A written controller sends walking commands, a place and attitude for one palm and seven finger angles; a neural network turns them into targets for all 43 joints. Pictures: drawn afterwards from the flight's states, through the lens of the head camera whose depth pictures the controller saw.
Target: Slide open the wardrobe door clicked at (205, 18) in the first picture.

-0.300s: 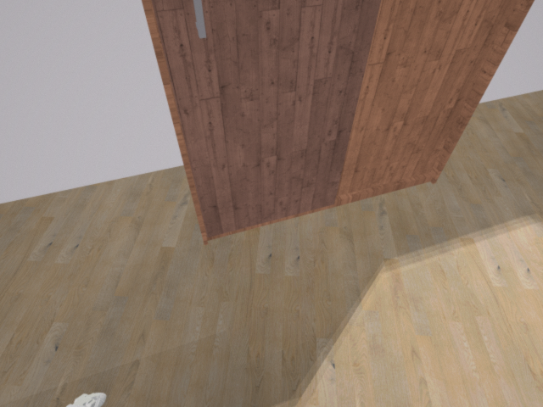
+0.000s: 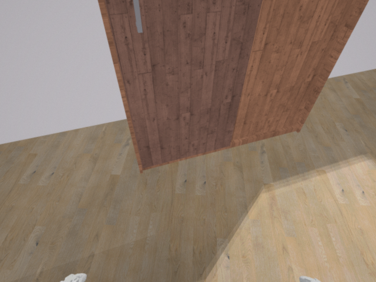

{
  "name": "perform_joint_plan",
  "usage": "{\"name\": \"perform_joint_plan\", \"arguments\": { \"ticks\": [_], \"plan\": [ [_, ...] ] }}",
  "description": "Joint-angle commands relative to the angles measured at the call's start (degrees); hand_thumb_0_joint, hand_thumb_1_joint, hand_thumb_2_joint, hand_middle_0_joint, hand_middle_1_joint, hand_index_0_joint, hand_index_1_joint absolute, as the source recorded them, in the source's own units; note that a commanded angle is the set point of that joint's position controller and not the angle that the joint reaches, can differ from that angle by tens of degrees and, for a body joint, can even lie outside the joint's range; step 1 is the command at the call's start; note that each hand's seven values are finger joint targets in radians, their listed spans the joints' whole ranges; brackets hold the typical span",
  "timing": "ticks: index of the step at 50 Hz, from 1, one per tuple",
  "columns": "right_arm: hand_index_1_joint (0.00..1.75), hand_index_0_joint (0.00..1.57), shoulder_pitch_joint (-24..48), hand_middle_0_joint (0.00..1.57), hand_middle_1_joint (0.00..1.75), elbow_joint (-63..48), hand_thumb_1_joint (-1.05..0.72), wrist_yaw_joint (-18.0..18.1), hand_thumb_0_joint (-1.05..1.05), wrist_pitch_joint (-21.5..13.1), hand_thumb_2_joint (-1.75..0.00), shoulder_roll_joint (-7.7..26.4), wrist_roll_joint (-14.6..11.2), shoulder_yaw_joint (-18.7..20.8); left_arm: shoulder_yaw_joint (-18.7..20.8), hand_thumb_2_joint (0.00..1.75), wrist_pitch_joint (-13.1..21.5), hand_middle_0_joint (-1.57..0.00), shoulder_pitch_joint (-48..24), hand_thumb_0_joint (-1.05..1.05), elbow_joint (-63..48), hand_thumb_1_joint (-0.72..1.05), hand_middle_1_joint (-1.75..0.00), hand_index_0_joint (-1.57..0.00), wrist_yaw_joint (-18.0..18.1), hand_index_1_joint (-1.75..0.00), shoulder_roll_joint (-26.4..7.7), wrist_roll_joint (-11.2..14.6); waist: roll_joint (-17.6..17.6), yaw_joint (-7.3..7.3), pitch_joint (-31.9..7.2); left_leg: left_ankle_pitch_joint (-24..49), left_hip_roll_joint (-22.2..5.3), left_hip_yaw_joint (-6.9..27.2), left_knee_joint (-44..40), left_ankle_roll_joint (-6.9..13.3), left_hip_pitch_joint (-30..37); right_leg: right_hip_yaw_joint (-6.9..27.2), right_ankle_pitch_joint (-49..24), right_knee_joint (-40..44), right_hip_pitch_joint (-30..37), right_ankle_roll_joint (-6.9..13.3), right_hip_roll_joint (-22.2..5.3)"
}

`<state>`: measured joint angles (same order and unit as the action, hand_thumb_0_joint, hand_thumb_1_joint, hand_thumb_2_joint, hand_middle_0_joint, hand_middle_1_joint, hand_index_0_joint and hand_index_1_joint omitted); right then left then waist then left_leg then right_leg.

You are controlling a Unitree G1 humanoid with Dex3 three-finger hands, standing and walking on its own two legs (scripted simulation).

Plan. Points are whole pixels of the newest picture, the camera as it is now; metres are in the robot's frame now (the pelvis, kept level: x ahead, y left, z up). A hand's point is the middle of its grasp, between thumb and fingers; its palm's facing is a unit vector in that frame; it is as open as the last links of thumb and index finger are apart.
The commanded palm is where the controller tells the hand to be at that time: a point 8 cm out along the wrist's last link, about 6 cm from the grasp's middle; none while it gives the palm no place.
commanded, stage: stand and wait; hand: left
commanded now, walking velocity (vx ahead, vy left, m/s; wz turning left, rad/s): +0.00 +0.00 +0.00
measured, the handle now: (135, 1) +0.90 +0.25 +0.24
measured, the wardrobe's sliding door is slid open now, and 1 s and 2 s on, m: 0.00 0.00 0.00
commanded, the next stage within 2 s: look at it before walking up in 0.58 s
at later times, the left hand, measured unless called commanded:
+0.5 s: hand out of the picture +0.06 +0.24 -0.15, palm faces -0.02 -0.94 -0.35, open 7.4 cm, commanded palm none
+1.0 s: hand out of the picture +0.07 +0.24 -0.15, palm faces -0.03 -0.94 -0.34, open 7.4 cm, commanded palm none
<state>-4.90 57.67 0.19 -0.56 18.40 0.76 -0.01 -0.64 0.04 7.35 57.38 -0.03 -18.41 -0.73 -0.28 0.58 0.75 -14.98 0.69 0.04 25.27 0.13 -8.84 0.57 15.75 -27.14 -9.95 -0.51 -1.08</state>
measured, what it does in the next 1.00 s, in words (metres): stands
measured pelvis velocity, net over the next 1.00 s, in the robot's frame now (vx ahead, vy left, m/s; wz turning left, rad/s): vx -0.01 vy -0.01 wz -0.01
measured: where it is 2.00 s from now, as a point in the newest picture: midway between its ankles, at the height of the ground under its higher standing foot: outside the picture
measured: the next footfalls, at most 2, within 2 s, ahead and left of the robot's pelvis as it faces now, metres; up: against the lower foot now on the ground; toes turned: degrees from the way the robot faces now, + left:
none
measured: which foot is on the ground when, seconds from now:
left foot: down 0.00-1.00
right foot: down 0.00-1.00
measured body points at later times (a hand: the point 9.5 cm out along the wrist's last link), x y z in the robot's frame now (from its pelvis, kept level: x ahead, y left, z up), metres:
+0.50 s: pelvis -0.01 -0.01 +0.00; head -0.01 -0.01 +0.45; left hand +0.06 +0.29 -0.12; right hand +0.05 -0.31 -0.13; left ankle -0.01 +0.12 -0.74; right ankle -0.01 -0.12 -0.74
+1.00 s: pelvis -0.01 -0.01 +0.01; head -0.01 -0.01 +0.46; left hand +0.07 +0.29 -0.13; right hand +0.06 -0.31 -0.13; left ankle -0.01 +0.12 -0.74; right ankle -0.01 -0.12 -0.74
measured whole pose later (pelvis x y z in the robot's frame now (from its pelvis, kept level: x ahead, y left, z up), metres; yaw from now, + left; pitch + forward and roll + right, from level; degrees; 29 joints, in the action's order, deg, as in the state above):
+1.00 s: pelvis -0.01 -0.01 +0.01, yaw -1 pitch -2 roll +0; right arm -7.0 63.3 0.2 -0.7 19.4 0.4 0.0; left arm -0.3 0.4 7.7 61.9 -0.2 -19.3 -0.6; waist -0.1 0.2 1.7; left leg -11.5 -0.5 -0.1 20.7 -0.8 -7.7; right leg 0.7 11.9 -22.4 -8.9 0.3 0.1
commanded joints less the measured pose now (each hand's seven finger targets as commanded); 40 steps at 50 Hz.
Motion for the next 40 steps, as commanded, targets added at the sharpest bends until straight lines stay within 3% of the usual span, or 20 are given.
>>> {"name": "perform_joint_plan", "arguments": {
  "ticks": [1,16,25,40],
  "plan": [
    [0.30,0.20,2.31,0.20,0.30,-3.04,-0.90,0.83,0.00,-1.47,-0.90,11.78,0.01,2.67,3.09,0.90,1.34,-0.20,-1.91,0.00,-3.57,0.90,-0.30,-0.20,0.97,-0.30,-12.43,0.02,-0.03,-0.46,-4.15,14.40,-6.62,4.55,-3.52,1.94,1.19,4.60,-15.20,4.58,1.54,2.56,-5.71],
    [0.30,0.20,0.56,0.20,0.30,0.76,-0.90,0.78,0.00,-1.40,-0.90,12.34,-0.23,2.20,2.91,0.90,1.48,-0.20,-1.74,0.00,-0.44,0.90,-0.30,-0.20,0.85,-0.30,-12.80,0.20,-0.27,-0.51,-3.26,10.72,-7.03,4.99,-5.80,1.45,1.03,5.56,-12.07,7.25,2.02,2.63,-5.79],
    [0.30,0.20,0.16,0.20,0.30,1.77,-0.90,0.62,0.00,-1.29,-0.90,12.64,-0.28,2.09,2.76,0.90,1.39,-0.20,-1.81,0.00,0.36,0.90,-0.30,-0.20,0.70,-0.30,-12.98,0.14,-0.12,-0.49,-1.53,7.07,-6.96,5.37,-6.94,1.36,0.43,6.33,-6.39,9.11,0.21,2.50,-5.52],
    [0.30,0.20,0.22,0.20,0.30,2.09,-0.90,0.63,0.00,-1.47,-0.90,12.57,-0.32,2.12,2.77,0.90,1.60,-0.20,-2.03,0.00,0.46,0.90,-0.30,-0.20,0.74,-0.30,-12.98,0.06,-0.11,-0.55,-2.33,9.75,-7.33,5.11,-7.08,1.24,1.25,6.12,-10.44,8.84,1.00,2.46,-5.59]
  ]
}}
